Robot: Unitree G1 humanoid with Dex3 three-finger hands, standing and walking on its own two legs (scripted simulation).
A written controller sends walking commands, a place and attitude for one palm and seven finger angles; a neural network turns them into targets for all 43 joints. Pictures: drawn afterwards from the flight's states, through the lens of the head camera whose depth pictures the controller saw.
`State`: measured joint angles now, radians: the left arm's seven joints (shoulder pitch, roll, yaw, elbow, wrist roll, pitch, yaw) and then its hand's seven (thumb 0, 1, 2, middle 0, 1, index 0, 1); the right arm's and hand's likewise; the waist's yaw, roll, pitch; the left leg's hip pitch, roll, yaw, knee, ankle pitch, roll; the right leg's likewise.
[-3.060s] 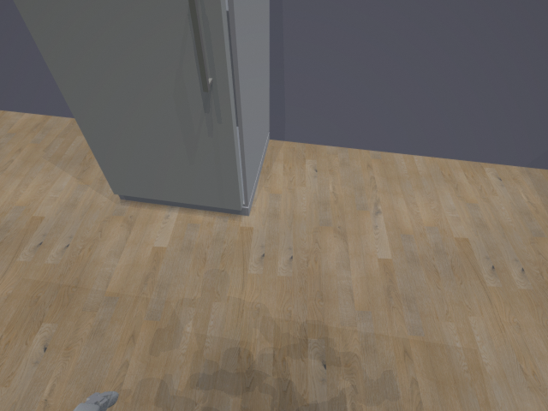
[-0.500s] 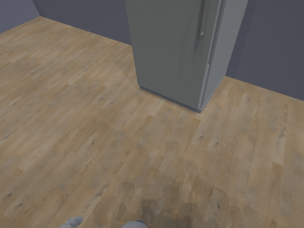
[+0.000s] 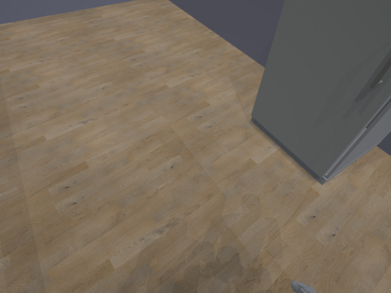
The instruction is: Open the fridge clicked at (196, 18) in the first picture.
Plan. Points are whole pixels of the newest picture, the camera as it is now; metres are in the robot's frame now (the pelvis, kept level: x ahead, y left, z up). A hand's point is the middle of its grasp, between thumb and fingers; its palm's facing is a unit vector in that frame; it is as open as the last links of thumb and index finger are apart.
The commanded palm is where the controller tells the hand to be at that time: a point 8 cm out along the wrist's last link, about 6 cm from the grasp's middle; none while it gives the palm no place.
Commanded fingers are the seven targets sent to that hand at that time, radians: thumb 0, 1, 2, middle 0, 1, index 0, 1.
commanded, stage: walk to a spot facing it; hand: right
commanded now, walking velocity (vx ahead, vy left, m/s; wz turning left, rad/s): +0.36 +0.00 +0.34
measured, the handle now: out of the picture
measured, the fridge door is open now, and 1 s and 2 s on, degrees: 0 0 0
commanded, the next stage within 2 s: turn to face it in 1.04 s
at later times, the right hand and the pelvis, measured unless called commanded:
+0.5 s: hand (298, 261) +0.25 -0.24 -0.17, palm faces -0.12 +0.98 -0.16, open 7.4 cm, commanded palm none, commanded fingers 0.00 -0.90 -0.90 0.20 0.30 0.20 0.30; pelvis +0.20 -0.06 +0.01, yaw +12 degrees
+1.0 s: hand (229, 153) +0.58 -0.07 -0.17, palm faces -0.37 +0.91 -0.17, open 7.3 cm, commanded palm none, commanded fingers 0.00 -0.90 -0.90 0.20 0.30 0.20 0.30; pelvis +0.40 +0.05 -0.01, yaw +23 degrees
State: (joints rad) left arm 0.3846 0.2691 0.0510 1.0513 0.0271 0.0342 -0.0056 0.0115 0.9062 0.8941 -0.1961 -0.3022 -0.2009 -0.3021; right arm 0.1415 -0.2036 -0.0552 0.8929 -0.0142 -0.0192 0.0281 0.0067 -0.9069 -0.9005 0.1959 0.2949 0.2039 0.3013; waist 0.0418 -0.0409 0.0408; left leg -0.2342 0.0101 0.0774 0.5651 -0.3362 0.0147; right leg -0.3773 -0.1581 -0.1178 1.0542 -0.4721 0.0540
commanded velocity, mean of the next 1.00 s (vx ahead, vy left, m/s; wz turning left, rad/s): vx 0.35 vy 0.00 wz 0.33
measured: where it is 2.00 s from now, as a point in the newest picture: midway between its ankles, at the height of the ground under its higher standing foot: (179, 214)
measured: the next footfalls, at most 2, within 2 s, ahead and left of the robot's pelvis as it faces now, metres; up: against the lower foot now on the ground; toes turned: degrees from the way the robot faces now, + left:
right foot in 0.28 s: +0.27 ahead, -0.12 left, +0.00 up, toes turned -2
left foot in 0.90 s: +0.46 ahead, +0.16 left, +0.00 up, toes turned +30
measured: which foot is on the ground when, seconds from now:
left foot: down 0.00-0.30, up 0.32-0.88, down 0.90-1.00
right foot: up 0.00-0.26, down 0.28-0.90, up 0.92-1.00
